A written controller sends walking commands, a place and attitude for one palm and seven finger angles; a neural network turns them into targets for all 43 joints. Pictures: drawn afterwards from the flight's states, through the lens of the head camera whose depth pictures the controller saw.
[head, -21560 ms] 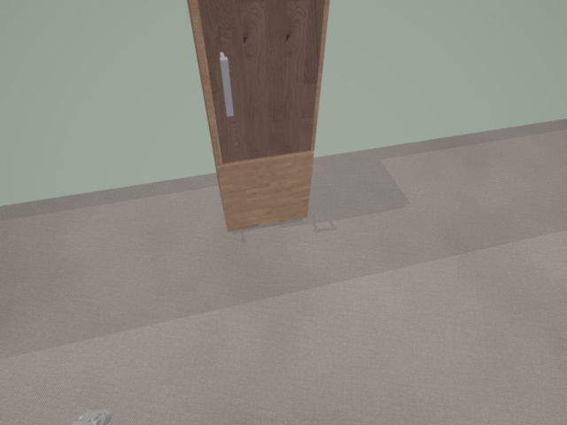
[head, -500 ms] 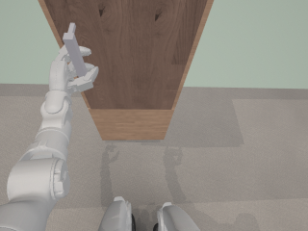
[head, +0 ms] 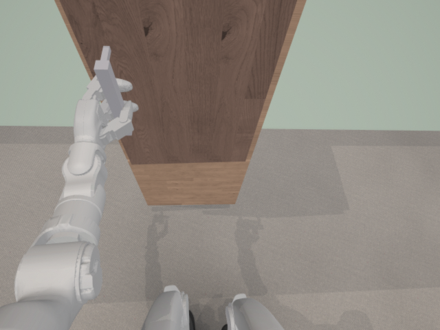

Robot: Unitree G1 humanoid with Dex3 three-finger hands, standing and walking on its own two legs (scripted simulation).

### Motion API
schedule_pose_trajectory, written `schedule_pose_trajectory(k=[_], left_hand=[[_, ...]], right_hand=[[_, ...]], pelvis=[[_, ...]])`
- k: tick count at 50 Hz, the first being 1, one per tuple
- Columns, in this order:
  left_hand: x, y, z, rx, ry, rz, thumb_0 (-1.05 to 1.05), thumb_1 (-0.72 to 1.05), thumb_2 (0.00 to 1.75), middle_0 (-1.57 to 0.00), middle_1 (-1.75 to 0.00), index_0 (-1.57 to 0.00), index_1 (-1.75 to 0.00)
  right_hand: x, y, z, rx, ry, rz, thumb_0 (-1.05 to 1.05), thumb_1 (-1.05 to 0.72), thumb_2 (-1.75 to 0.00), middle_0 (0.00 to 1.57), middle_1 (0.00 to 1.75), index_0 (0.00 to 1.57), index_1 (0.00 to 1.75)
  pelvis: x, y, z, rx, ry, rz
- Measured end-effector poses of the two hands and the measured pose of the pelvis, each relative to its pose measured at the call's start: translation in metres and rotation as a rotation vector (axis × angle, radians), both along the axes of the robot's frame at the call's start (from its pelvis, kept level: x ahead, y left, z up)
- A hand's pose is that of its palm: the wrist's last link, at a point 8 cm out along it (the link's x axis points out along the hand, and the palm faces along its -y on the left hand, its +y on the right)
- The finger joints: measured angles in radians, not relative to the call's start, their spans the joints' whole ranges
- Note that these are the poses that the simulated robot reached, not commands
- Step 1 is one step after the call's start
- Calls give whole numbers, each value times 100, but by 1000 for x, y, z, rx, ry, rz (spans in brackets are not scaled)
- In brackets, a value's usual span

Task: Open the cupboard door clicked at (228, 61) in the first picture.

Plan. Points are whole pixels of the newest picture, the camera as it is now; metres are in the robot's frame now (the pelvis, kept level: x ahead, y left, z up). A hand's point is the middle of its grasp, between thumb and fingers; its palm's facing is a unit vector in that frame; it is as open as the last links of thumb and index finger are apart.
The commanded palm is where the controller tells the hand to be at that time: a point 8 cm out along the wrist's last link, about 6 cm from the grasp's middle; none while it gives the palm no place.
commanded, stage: pull the door open along its arc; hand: left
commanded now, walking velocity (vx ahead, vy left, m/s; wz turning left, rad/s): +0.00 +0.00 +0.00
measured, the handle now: (117, 95) +0.54 +0.17 +0.06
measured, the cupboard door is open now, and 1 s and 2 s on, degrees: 2 48 53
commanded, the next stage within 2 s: open thumb and fingers to let go in 0.72 s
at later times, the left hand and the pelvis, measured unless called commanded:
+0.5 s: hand (177, 200) +0.32 +0.05 +0.06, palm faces +0.28 -0.96 +0.04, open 6.4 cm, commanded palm +0.25 +0.10 +0.06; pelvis +0.01 -0.01 +0.01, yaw +2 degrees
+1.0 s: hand (207, 223) +0.28 +0.01 +0.06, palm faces +0.38 -0.93 -0.02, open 6.9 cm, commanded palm +0.23 +0.06 +0.06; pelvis +0.02 -0.08 +0.01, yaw +6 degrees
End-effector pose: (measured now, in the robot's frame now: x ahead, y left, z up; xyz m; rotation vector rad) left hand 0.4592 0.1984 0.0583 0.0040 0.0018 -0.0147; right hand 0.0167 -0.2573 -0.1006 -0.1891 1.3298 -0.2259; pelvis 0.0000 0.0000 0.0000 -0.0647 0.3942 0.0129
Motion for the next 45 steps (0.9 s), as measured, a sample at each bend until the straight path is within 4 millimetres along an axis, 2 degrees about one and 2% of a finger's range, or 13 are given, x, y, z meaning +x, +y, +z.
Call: schedule_pose_trajectory(k=[5,9,12,18,23,27,31,35,40,45], left_hand=[[-22,-3,0,-3,-6,-15,1,73,76,-34,-134,-33,-134],[-53,-11,0,-10,-9,-40,1,73,75,-32,-133,-32,-133],[-80,-23,-1,-48,-9,-16,2,72,74,-32,-133,-32,-131],[-132,-60,-2,-144,-15,210,3,68,74,-32,-133,-34,-129],[-163,-89,1,-89,-12,309,3,67,74,-32,-132,-34,-130],[-183,-106,5,-12,12,271,3,66,72,-33,-130,-33,-131],[-200,-122,9,-8,63,229,3,65,70,-31,-127,-34,-132],[-213,-135,12,-11,100,205,3,67,73,-26,-117,-31,-129],[-220,-145,12,7,94,237,3,68,76,-26,-116,-29,-127],[-218,-147,9,22,49,326,2,63,84,-27,-119,-28,-126]], right_hand=[[15,5,5,27,-37,0,0,-91,-90,20,29,20,30],[38,9,11,49,-100,17,1,-91,-90,20,29,20,30],[62,12,16,58,-163,55,1,-91,-90,20,29,20,30],[120,24,20,80,-302,184,1,-91,-90,20,29,20,30],[165,39,24,111,-419,274,1,-91,-90,20,29,20,30],[189,52,32,152,-508,299,1,-91,-90,20,29,20,30],[199,59,45,196,-570,304,1,-91,-90,20,29,20,30],[203,52,55,227,-613,300,1,-91,-90,20,29,20,30],[201,24,52,205,-626,305,1,-90,-90,20,30,20,30],[193,-10,31,146,-564,318,1,-91,-90,20,30,20,30]], pelvis=[[5,2,7,8,-18,-9],[11,3,14,15,-40,-14],[14,4,17,18,-59,-15],[14,2,15,26,-82,1],[11,-4,10,33,-96,18],[11,-13,11,44,-121,25],[15,-25,18,56,-147,29],[20,-39,23,68,-160,32],[24,-55,21,82,-154,50],[20,-70,14,98,-133,67]])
